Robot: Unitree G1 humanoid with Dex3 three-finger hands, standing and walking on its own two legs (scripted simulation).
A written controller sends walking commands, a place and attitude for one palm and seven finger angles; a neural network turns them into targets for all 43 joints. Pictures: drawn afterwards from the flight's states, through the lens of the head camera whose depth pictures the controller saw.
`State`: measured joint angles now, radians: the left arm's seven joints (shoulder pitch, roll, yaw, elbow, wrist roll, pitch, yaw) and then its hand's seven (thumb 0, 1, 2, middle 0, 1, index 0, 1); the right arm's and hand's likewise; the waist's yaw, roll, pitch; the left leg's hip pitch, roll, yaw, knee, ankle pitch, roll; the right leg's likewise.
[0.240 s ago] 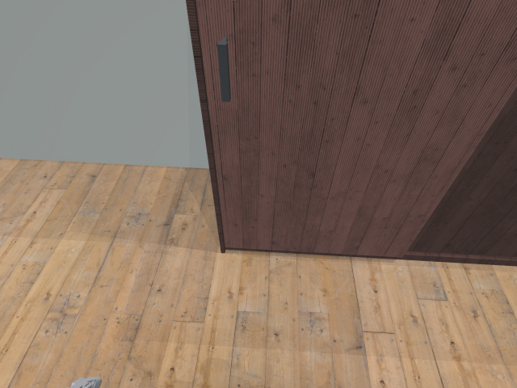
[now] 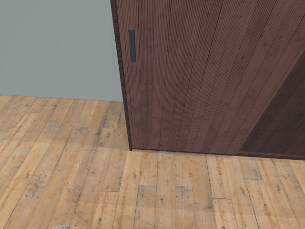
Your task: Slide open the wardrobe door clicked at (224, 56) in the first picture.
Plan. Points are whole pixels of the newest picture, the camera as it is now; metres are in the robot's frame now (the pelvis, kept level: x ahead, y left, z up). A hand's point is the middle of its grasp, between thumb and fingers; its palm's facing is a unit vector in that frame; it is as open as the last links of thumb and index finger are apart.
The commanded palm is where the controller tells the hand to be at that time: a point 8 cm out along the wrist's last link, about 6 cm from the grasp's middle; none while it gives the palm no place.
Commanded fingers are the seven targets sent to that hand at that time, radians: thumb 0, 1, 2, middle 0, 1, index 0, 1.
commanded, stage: stand and wait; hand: left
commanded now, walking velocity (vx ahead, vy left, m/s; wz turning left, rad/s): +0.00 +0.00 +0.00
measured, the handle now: (133, 43) +0.79 +0.14 +0.12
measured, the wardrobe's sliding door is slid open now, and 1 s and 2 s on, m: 0.00 0.00 0.00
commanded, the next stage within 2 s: look at it before walking up in 0.58 s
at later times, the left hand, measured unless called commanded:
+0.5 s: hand out of the picture +0.06 +0.24 -0.15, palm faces -0.02 -0.94 -0.34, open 7.4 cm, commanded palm none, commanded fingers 0.00 0.90 0.90 -0.20 -0.30 -0.20 -0.30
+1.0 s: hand out of the picture +0.07 +0.23 -0.15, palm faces -0.02 -0.95 -0.32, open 7.4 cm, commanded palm none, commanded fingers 0.00 0.90 0.90 -0.20 -0.30 -0.20 -0.30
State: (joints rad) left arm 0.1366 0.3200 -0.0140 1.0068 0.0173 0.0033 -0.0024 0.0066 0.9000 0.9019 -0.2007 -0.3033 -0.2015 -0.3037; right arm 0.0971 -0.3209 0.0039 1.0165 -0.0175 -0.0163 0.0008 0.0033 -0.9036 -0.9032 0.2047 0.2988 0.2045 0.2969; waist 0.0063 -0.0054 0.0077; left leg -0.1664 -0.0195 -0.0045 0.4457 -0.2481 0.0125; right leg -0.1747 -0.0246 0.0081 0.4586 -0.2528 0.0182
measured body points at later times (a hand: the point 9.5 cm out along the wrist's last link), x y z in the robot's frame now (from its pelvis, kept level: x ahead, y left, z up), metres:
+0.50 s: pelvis -0.01 -0.01 +0.00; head -0.01 -0.01 +0.45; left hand +0.06 +0.29 -0.13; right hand +0.06 -0.31 -0.13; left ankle +0.00 +0.11 -0.74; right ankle +0.00 -0.13 -0.74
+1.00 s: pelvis -0.01 -0.01 +0.01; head +0.00 -0.01 +0.46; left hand +0.07 +0.28 -0.13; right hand +0.08 -0.30 -0.13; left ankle +0.00 +0.11 -0.74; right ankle +0.00 -0.13 -0.74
